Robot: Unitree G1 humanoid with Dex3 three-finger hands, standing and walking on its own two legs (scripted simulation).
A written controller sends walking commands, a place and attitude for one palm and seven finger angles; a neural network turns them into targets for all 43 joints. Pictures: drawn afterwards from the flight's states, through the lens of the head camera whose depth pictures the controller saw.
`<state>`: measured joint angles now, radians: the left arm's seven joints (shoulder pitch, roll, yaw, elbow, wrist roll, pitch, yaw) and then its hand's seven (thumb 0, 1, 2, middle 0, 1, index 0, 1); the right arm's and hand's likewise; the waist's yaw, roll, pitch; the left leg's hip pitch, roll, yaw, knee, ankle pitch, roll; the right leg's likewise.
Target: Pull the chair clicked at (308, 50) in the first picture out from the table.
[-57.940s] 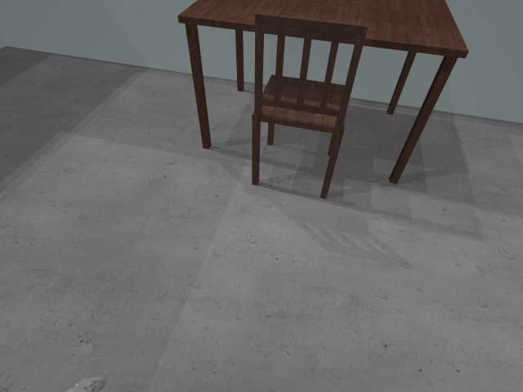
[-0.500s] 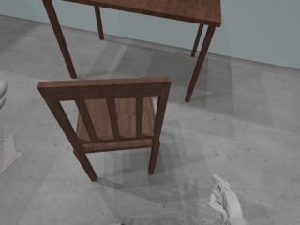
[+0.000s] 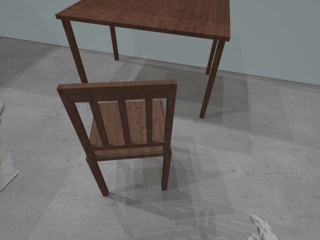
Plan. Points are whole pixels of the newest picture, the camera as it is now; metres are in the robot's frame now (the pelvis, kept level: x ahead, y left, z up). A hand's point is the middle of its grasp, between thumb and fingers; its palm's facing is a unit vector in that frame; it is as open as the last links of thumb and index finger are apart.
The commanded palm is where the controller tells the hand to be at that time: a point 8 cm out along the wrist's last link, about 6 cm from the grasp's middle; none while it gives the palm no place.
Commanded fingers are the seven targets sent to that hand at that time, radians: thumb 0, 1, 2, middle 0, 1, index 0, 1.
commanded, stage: stop stepping back and stand still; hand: left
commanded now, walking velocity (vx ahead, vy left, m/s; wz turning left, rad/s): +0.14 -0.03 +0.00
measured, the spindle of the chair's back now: (125, 123) +0.56 +0.16 -0.11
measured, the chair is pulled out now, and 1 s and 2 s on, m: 0.59 0.59 0.59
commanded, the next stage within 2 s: let the arm hang, fingers relaxed in 0.16 s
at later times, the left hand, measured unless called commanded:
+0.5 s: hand out of the picture +0.12 +0.17 -0.15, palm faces -0.04 -0.99 -0.15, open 7.4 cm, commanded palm none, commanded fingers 0.00 0.90 0.90 -0.20 -0.30 -0.20 -0.30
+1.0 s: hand out of the picture -0.02 +0.19 -0.17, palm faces +0.02 -0.97 -0.23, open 7.4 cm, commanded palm none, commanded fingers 0.00 0.90 0.90 -0.20 -0.30 -0.20 -0.30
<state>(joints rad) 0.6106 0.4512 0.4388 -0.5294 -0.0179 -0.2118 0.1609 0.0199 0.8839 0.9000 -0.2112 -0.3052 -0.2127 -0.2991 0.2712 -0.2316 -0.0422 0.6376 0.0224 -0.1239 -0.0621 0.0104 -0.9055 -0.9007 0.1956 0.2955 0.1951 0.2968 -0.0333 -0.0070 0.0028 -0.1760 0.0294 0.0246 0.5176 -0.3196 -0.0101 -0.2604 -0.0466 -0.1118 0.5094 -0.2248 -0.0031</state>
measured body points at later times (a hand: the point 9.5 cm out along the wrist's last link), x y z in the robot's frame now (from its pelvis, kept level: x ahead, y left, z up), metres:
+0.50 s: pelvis +0.00 +0.02 -0.01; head +0.03 +0.03 +0.44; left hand +0.12 +0.22 -0.14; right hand +0.10 -0.22 -0.13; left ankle -0.03 +0.13 -0.74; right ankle +0.03 -0.12 -0.74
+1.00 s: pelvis +0.00 +0.01 +0.00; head +0.00 +0.00 +0.45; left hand -0.02 +0.25 -0.15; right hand -0.03 -0.19 -0.16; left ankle -0.03 +0.13 -0.74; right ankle +0.03 -0.12 -0.74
